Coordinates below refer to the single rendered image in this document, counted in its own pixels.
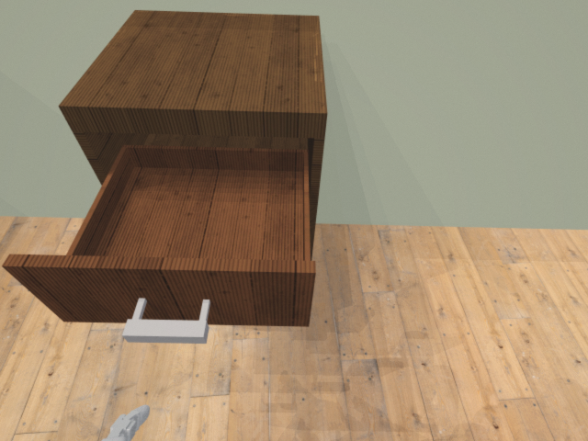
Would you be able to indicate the drawer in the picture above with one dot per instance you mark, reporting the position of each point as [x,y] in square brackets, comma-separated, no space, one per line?
[177,225]

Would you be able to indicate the robot left hand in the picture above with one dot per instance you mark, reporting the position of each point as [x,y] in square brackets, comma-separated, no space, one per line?
[126,425]

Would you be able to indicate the handle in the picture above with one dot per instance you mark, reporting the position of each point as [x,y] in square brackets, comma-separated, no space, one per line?
[166,331]

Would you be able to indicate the cabinet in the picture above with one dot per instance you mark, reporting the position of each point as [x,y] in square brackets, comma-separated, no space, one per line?
[201,79]

